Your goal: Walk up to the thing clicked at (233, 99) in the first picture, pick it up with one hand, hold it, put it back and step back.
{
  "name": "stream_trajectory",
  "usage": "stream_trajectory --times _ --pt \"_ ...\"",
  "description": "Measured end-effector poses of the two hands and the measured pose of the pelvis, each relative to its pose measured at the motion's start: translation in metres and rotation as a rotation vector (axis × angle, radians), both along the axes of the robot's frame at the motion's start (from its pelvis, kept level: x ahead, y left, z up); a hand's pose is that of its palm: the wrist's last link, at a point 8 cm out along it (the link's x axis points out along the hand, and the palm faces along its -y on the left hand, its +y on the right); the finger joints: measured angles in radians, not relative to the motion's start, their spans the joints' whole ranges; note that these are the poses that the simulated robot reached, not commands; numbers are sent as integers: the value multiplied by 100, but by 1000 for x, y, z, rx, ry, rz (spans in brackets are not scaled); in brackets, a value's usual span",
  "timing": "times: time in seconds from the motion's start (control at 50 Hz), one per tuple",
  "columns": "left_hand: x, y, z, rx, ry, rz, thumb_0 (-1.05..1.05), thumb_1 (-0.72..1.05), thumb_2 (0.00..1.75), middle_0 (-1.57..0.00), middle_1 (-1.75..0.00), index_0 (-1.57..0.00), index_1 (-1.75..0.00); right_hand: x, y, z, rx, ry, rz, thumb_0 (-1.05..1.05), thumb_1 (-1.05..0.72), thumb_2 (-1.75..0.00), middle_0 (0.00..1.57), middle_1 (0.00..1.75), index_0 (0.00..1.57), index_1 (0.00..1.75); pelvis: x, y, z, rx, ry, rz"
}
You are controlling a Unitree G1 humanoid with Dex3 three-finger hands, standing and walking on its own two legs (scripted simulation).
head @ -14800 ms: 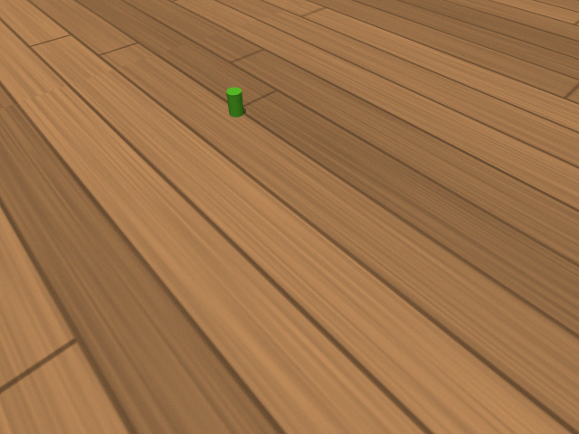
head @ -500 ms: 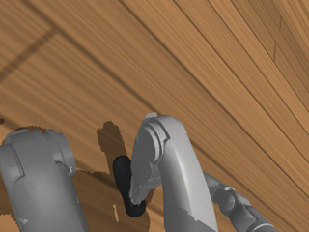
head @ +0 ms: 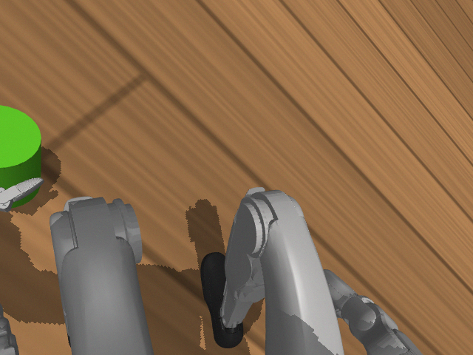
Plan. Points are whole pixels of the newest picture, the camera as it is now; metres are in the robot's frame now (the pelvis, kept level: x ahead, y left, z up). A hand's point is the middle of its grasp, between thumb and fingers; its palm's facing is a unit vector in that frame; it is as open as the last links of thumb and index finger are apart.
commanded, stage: settle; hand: left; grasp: from the side
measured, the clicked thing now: (3, 162) +0.39 +0.29 -0.14
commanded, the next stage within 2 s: lift in 1.46 s
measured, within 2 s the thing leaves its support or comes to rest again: neither
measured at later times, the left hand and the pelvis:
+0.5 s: hand out of the picture +0.37 +0.30 -0.01, palm faces +0.34 -0.94 -0.06, open 12.4 cm; pelvis +0.02 -0.01 +0.04, yaw +6 degrees
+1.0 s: hand out of the picture +0.37 +0.29 +0.04, palm faces +0.34 -0.94 -0.03, open 12.4 cm; pelvis +0.02 -0.02 +0.07, yaw +9 degrees
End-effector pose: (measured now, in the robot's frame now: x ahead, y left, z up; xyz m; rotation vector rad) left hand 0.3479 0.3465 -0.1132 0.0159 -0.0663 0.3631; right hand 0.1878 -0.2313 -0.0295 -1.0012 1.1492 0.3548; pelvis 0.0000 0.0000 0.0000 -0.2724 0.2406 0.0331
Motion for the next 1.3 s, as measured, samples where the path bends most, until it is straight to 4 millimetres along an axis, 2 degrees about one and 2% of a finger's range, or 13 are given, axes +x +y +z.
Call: stream_trajectory --times 0.18,0.38,0.68,1.02,1.16,1.3 --pt "-8 3 49 26 -3 -13 7 -55 96 -65 -97 -54 -90 20 -1 -8 105 -64 -93 0 -90 -90 20 30 20 30 4 -5 11 36 80 25" --pt "-19 3 85 19 60 -6 7 -56 97 -65 -97 -54 -90 26 0 -22 211 -62 -220 0 -90 -89 20 30 20 30 11 -11 27 75 179 50" --pt "-4 0 133 27 66 -22 7 -60 101 -65 -98 -55 -91 38 -11 -27 267 -69 -344 0 -91 -90 20 30 20 30 24 -18 49 124 280 74" --pt "-11 -9 161 4 81 -16 7 -61 102 -66 -98 -55 -91 44 -18 -8 287 -123 -379 0 -92 -90 20 30 20 30 23 -22 71 150 304 89" --pt "-10 -8 175 2 69 -14 7 -61 102 -66 -98 -55 -91 39 -16 -2 297 -127 -390 0 -92 -90 20 30 20 30 22 -21 78 153 307 94" --pt "-10 -8 180 0 84 -13 7 -61 102 -66 -98 -55 -91 31 -14 3 301 -122 -405 0 -91 -90 20 30 20 30 20 -20 84 154 307 97"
